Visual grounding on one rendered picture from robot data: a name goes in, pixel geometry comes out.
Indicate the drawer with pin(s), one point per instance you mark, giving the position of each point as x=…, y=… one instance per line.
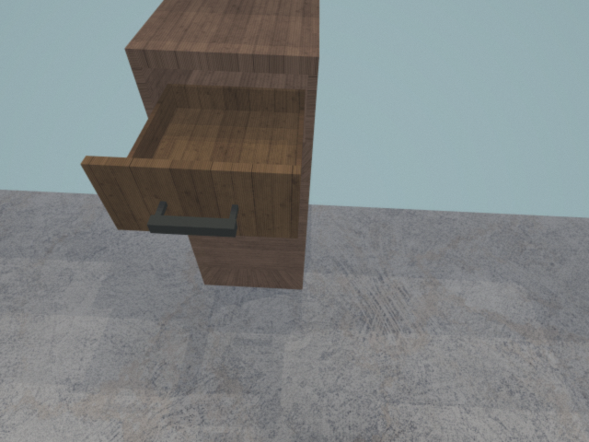
x=204, y=148

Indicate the cabinet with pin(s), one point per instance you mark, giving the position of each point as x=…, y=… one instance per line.
x=237, y=43

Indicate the handle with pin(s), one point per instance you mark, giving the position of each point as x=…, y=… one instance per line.
x=189, y=225

